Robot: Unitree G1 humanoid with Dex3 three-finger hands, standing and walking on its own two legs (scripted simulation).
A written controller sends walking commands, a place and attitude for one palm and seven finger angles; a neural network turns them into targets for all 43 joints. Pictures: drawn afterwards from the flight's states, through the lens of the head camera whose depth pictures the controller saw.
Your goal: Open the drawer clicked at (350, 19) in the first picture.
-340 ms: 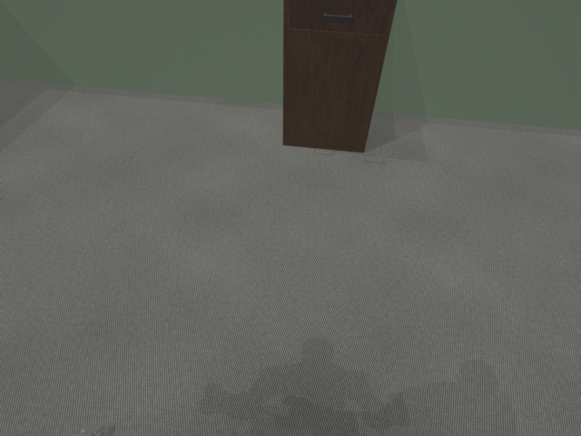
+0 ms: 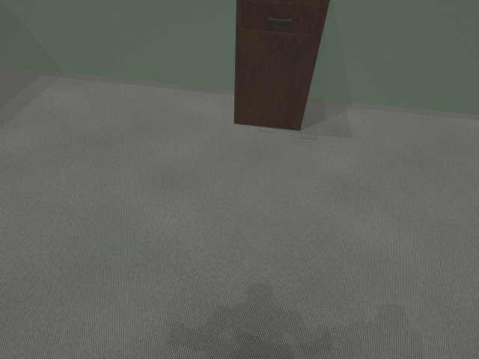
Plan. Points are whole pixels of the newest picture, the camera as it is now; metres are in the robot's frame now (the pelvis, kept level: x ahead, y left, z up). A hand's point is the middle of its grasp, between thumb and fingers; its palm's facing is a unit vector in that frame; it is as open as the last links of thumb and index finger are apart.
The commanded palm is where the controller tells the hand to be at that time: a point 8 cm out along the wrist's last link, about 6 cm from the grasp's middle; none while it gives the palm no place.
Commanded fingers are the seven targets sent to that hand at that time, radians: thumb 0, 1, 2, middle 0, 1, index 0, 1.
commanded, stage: stand and wait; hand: left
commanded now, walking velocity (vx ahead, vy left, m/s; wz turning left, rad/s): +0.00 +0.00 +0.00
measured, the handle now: (279, 20) +1.70 -0.12 -0.06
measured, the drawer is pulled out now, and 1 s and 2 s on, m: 0.00 0.00 0.00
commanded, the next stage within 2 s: look at it before walking up in 0.48 s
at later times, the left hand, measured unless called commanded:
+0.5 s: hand out of the picture +0.06 +0.24 -0.15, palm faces -0.03 -0.94 -0.34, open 7.4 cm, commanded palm none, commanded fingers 0.00 0.90 0.90 -0.20 -0.30 -0.20 -0.30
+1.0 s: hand out of the picture +0.06 +0.24 -0.15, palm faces -0.03 -0.94 -0.33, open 7.4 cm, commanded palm none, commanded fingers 0.00 0.90 0.90 -0.20 -0.30 -0.20 -0.30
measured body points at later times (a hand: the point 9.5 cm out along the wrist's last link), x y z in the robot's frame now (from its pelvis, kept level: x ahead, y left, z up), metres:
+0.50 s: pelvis -0.01 +0.00 +0.00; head -0.01 +0.00 +0.45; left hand +0.07 +0.29 -0.13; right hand +0.06 -0.30 -0.13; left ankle -0.01 +0.12 -0.74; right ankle -0.01 -0.13 -0.74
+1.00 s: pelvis -0.01 -0.01 +0.00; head -0.01 +0.00 +0.45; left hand +0.06 +0.29 -0.13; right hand +0.06 -0.30 -0.13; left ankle -0.01 +0.12 -0.74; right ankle -0.01 -0.13 -0.74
